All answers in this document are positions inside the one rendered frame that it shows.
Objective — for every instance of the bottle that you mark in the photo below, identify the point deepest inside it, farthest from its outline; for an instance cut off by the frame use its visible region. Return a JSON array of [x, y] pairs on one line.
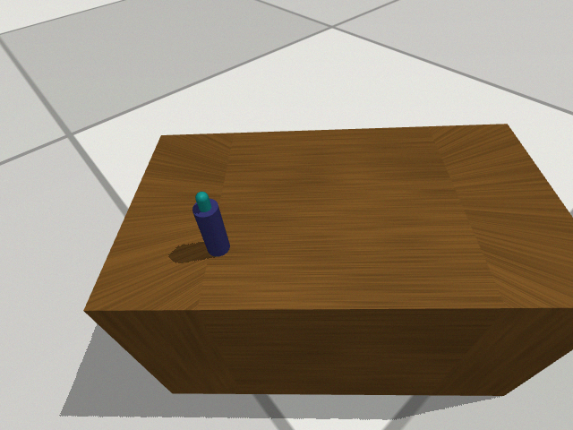
[[211, 225]]

